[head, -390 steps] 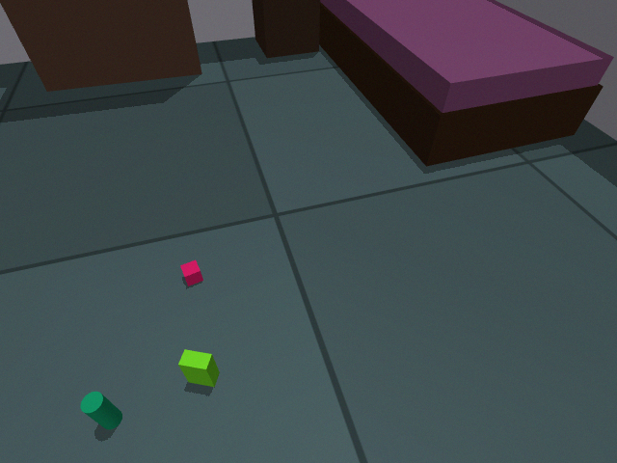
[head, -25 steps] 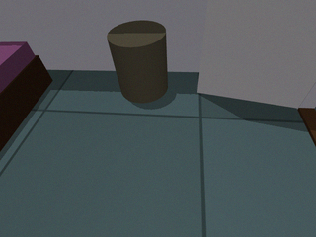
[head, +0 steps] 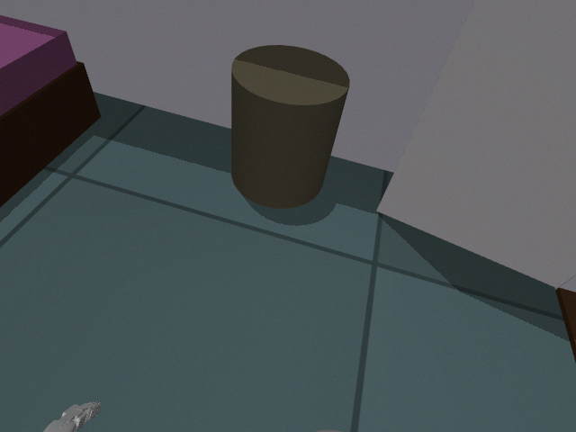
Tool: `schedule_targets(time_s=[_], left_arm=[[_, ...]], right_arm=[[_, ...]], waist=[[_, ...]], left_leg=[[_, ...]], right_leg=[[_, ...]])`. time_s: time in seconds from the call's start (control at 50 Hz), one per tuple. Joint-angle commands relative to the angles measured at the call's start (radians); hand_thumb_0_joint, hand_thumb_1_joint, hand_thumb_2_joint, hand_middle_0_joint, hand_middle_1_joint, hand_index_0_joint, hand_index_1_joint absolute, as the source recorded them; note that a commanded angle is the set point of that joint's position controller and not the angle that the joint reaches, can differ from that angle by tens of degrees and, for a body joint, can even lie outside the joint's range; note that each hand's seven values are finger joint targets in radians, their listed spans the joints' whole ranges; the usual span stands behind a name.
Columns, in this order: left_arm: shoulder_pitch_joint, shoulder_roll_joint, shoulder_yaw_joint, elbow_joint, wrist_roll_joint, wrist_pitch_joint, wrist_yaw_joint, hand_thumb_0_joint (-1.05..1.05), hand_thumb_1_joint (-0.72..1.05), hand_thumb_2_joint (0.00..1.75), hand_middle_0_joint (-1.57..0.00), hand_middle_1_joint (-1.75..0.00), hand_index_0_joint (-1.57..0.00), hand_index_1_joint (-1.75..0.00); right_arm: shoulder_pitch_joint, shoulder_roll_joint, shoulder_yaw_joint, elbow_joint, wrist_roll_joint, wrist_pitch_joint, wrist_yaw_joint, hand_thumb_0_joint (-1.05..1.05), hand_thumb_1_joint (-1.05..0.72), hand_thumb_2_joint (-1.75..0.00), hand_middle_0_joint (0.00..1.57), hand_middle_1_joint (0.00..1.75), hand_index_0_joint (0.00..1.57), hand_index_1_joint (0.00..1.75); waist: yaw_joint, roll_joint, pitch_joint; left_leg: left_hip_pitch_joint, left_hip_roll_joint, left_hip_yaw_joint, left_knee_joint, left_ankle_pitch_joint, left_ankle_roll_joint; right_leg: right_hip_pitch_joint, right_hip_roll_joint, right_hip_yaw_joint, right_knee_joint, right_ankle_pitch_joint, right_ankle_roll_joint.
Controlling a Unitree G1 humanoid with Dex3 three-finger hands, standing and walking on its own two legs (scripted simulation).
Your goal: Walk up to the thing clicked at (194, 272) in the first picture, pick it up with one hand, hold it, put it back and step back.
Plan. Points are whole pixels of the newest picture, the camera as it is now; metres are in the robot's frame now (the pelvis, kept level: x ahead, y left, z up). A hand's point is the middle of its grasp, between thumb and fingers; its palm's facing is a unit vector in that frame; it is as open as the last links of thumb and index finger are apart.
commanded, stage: walk up
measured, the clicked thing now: out of the picture -0.51 +1.18 -0.73
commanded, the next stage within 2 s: none
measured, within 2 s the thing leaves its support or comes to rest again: neither
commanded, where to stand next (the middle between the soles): +0.27 -0.05 m, yaw +114 degrees
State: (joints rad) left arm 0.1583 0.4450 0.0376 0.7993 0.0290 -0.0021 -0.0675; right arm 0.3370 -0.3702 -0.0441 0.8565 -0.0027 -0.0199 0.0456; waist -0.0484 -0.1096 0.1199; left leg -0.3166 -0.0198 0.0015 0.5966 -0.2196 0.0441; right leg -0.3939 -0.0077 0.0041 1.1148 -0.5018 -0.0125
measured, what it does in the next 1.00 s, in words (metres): walks ahead, turning left: right foot, then left foot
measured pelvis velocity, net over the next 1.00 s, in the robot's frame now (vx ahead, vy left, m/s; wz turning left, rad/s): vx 0.27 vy -0.14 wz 0.87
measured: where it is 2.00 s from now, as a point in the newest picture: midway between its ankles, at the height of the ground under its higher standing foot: outside the picture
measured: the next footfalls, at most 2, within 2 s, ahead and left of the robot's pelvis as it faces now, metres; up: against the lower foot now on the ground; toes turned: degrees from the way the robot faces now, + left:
right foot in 0.32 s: +0.30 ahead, -0.19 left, +0.00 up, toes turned +16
left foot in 0.74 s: +0.30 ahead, +0.01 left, +0.00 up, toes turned +41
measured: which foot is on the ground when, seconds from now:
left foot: down 0.00-0.32, up 0.34-0.72, down 0.74-1.00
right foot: up 0.00-0.30, down 0.32-0.80, up 0.82-1.00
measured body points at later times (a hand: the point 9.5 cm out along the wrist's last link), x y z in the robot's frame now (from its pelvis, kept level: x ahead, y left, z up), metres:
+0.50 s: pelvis +0.20 -0.11 +0.02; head +0.24 -0.12 +0.46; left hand +0.15 +0.22 -0.07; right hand +0.42 -0.38 -0.10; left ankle +0.15 +0.02 -0.65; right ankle +0.26 -0.20 -0.73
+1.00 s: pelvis +0.27 -0.14 +0.00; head +0.31 -0.09 +0.44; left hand +0.13 +0.16 -0.11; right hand +0.58 -0.24 -0.10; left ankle +0.27 -0.01 -0.73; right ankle +0.38 -0.23 -0.69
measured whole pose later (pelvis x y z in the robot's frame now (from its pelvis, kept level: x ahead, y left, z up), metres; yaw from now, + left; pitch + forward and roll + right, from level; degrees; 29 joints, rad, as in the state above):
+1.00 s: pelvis +0.27 -0.14 +0.00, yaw +50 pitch -2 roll -1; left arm 0.13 0.37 0.03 0.75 -0.02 0.03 0.01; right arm 0.18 -0.39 -0.07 0.64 -0.04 0.09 0.05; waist -0.03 0.01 0.20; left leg -0.39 -0.12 -0.11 0.60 -0.16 0.06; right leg -0.39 -0.05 -0.01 0.93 -0.51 0.02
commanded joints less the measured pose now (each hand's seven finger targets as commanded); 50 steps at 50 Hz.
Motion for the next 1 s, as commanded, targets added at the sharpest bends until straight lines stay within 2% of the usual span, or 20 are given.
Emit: schedule_targets(time_s=[0.0, 0.2, 0.24, 0.28, 0.3, 0.32, 0.34, 0.36, 0.4, 0.44, 0.52, 0.66, 0.72, 0.74, 0.76, 0.78, 0.8, 0.84, 0.88, 0.98], left_arm=[[0.070, 0.218, 0.076, -0.068, -0.004, 0.000, -0.007, 0.00, 0.90, 0.90, -0.20, -0.30, -0.20, -0.30], [-0.122, 0.142, 0.087, -0.123, -0.014, 0.005, -0.029, 0.00, 0.90, 0.90, -0.20, -0.30, -0.20, -0.30], [-0.029, 0.141, 0.095, -0.090, -0.022, -0.006, -0.014, 0.00, 0.90, 0.90, -0.20, -0.30, -0.20, -0.30], [0.145, 0.191, 0.115, -0.035, -0.013, -0.019, 0.015, 0.00, 0.90, 0.90, -0.20, -0.30, -0.20, -0.30], [0.228, 0.268, 0.139, -0.016, 0.004, -0.023, 0.028, 0.00, 0.90, 0.90, -0.20, -0.30, -0.20, -0.30], [0.166, 0.304, 0.134, -0.049, 0.013, -0.026, 0.033, 0.00, 0.90, 0.90, -0.20, -0.30, -0.20, -0.30], [0.025, 0.298, 0.128, -0.079, 0.009, -0.016, 0.029, 0.00, 0.90, 0.90, -0.20, -0.30, -0.20, -0.30], [-0.035, 0.307, 0.128, -0.089, 0.008, -0.013, 0.024, 0.00, 0.90, 0.90, -0.20, -0.30, -0.20, -0.30], [-0.030, 0.202, 0.094, -0.078, -0.003, -0.016, 0.023, 0.00, 0.90, 0.90, -0.20, -0.30, -0.20, -0.30], [-0.034, 0.171, 0.078, -0.066, -0.015, -0.020, 0.035, 0.00, 0.90, 0.90, -0.20, -0.30, -0.20, -0.30], [0.027, 0.154, 0.072, -0.081, -0.017, -0.026, 0.042, 0.00, 0.90, 0.90, -0.20, -0.30, -0.20, -0.30], [0.028, 0.193, 0.071, -0.116, -0.024, 0.005, 0.062, 0.00, 0.90, 0.90, -0.20, -0.30, -0.20, -0.30], [0.012, 0.215, 0.077, -0.135, -0.036, 0.007, 0.073, 0.00, 0.90, 0.90, -0.20, -0.30, -0.20, -0.30], [0.036, 0.201, 0.075, -0.132, -0.039, 0.010, 0.077, 0.00, 0.90, 0.90, -0.20, -0.30, -0.20, -0.30], [0.077, 0.163, 0.069, -0.146, -0.045, 0.013, 0.074, 0.00, 0.90, 0.90, -0.20, -0.30, -0.20, -0.30], [0.025, 0.147, 0.068, -0.156, -0.053, 0.022, 0.080, 0.00, 0.90, 0.90, -0.20, -0.30, -0.20, -0.30], [-0.014, 0.171, 0.074, -0.158, -0.039, 0.024, 0.086, 0.00, 0.90, 0.90, -0.20, -0.30, -0.20, -0.30], [0.037, 0.173, 0.075, -0.136, -0.040, 0.028, 0.081, 0.00, 0.90, 0.90, -0.20, -0.30, -0.20, -0.30], [0.090, 0.174, 0.078, -0.098, -0.044, 0.030, 0.088, 0.00, 0.90, 0.90, -0.20, -0.30, -0.20, -0.30], [0.097, 0.136, 0.074, -0.096, -0.049, 0.003, 0.123, 0.00, 0.90, 0.90, -0.20, -0.30, -0.20, -0.30]], right_arm=[[-0.014, -0.319, -0.075, -0.092, 0.011, -0.037, -0.036, 0.00, -0.90, -0.90, 0.20, 0.30, 0.20, 0.30], [0.028, -0.330, -0.085, -0.098, -0.017, -0.036, -0.058, 0.00, -0.90, -0.90, 0.20, 0.30, 0.20, 0.30], [-0.039, -0.320, -0.082, -0.116, -0.022, -0.028, -0.063, 0.00, -0.90, -0.90, 0.20, 0.30, 0.20, 0.30], [-0.065, -0.230, -0.051, -0.133, -0.017, -0.017, -0.072, 0.00, -0.90, -0.90, 0.20, 0.30, 0.20, 0.30], [-0.016, -0.146, -0.030, -0.141, -0.012, -0.014, -0.077, 0.00, -0.90, -0.90, 0.20, 0.30, 0.20, 0.30], [0.040, -0.131, -0.023, -0.140, -0.011, -0.007, -0.083, 0.00, -0.90, -0.90, 0.20, 0.30, 0.20, 0.30], [0.079, -0.220, -0.046, -0.113, -0.011, -0.003, -0.092, 0.00, -0.90, -0.90, 0.20, 0.30, 0.20, 0.30], [0.057, -0.273, -0.059, -0.108, -0.017, -0.005, -0.091, 0.00, -0.90, -0.90, 0.20, 0.30, 0.20, 0.30], [0.042, -0.271, -0.061, -0.069, -0.002, -0.003, -0.068, 0.00, -0.90, -0.90, 0.20, 0.30, 0.20, 0.30], [0.058, -0.215, -0.042, -0.074, -0.001, 0.010, -0.041, 0.00, -0.90, -0.90, 0.20, 0.30, 0.20, 0.30], [-0.057, -0.178, -0.026, -0.123, -0.002, 0.033, -0.011, 0.00, -0.90, -0.90, 0.20, 0.30, 0.20, 0.30], [-0.133, -0.189, -0.049, -0.177, -0.009, 0.059, 0.003, 0.00, -0.90, -0.90, 0.20, 0.30, 0.20, 0.30], [-0.027, -0.225, -0.071, -0.191, -0.027, 0.070, 0.000, 0.00, -0.90, -0.90, 0.20, 0.30, 0.20, 0.30], [0.012, -0.246, -0.085, -0.185, -0.030, 0.069, -0.005, 0.00, -0.90, -0.90, 0.20, 0.30, 0.20, 0.30], [-0.012, -0.317, -0.108, -0.212, -0.034, 0.069, -0.015, 0.00, -0.90, -0.90, 0.20, 0.30, 0.20, 0.30], [-0.062, -0.309, -0.109, -0.242, -0.025, 0.074, -0.019, 0.00, -0.90, -0.90, 0.20, 0.30, 0.20, 0.30], [-0.079, -0.306, -0.114, -0.252, -0.029, 0.076, -0.029, 0.00, -0.90, -0.90, 0.20, 0.30, 0.20, 0.30], [-0.167, -0.258, -0.093, -0.293, -0.025, 0.086, -0.036, 0.00, -0.90, -0.90, 0.20, 0.30, 0.20, 0.30], [-0.187, -0.261, -0.099, -0.310, -0.028, 0.086, -0.032, 0.00, -0.90, -0.90, 0.20, 0.30, 0.20, 0.30], [-0.107, -0.245, -0.118, -0.339, -0.069, 0.081, 0.008, 0.00, -0.90, -0.90, 0.20, 0.30, 0.20, 0.30]], waist=[[0.075, 0.248, -0.097], [0.040, 0.301, -0.017], [0.105, 0.322, -0.043], [0.213, 0.170, -0.155], [0.233, -0.075, -0.227], [0.169, -0.182, -0.222], [0.120, -0.181, -0.217], [0.094, -0.195, -0.162], [0.070, -0.124, -0.083], [0.050, -0.145, -0.103], [0.085, -0.105, -0.074], [0.100, -0.007, -0.119], [0.029, 0.013, -0.208], [0.001, 0.116, -0.247], [0.002, 0.368, -0.267], [-0.006, 0.473, -0.269], [0.003, 0.395, -0.225], [0.046, 0.253, -0.176], [0.062, 0.247, -0.184], [0.017, 0.283, -0.200]], left_leg=[[0.115, 0.197, -0.439, -0.391, -0.214, 0.160], [0.040, 0.152, -0.394, -0.320, -0.070, 0.146], [-0.041, 0.135, -0.385, -0.230, 0.058, 0.104], [-0.140, 0.030, -0.291, 0.066, 0.092, 0.033], [-0.288, -0.060, -0.181, 0.308, -0.187, 0.001], [-0.391, -0.092, -0.136, 0.448, -0.390, -0.018], [-0.350, -0.007, -0.073, 0.509, -0.329, -0.024], [-0.325, 0.030, -0.064, 0.558, -0.305, -0.018], [-0.240, 0.051, -0.078, 0.504, -0.216, -0.023], [-0.221, 0.043, -0.031, 0.465, -0.115, -0.019], [-0.227, 0.040, 0.025, 0.299, -0.048, -0.034], [-0.050, 0.062, 0.077, 0.100, 0.016, -0.013], [0.084, 0.031, 0.083, 0.017, -0.005, 0.064], [0.226, 0.035, 0.012, -0.051, 0.031, 0.115], [0.350, 0.173, -0.236, -0.069, 0.440, 0.210], [0.330, 0.268, -0.527, -0.163, 0.646, 0.323], [0.195, 0.304, -0.580, -0.221, 0.579, 0.310], [0.113, 0.217, -0.362, -0.202, 0.426, 0.226], [0.142, 0.132, -0.295, -0.151, 0.401, 0.161], [0.111, 0.087, -0.403, -0.116, 0.597, 0.155]], right_leg=[[-0.108, -0.038, 0.065, -0.087, 0.157, 0.022], [-0.038, -0.020, 0.063, -0.439, 0.215, 0.037], [0.153, -0.029, 0.068, -0.562, 0.237, 0.013], [0.431, -0.049, 0.075, -0.720, 0.324, -0.028], [0.571, -0.236, 0.289, -0.785, 0.140, -0.049], [0.534, -0.434, 0.528, -0.859, 0.070, -0.074], [0.431, -0.478, 0.577, -0.925, -0.050, -0.132], [0.305, -0.475, 0.613, -0.937, -0.030, -0.188], [0.227, -0.294, 0.288, -0.854, 0.243, -0.142], [0.262, -0.223, 0.093, -0.772, 0.462, -0.109], [0.336, -0.232, -0.045, -0.732, 0.867, -0.097], [0.320, -0.328, -0.143, -0.584, 0.907, -0.020], [0.316, -0.327, -0.178, -0.393, 1.011, 0.006], [0.198, -0.283, -0.196, -0.205, 0.835, 0.036], [-0.014, -0.110, -0.246, 0.055, 0.385, 0.089], [-0.125, 0.045, -0.159, 0.166, -0.189, 0.098], [-0.069, -0.011, -0.009, 0.117, -0.226, 0.076], [-0.062, -0.064, -0.002, 0.092, -0.124, 0.058], [-0.068, -0.057, -0.015, -0.043, -0.029, 0.039], [0.054, 0.038, -0.056, -0.338, 0.030, 0.025]])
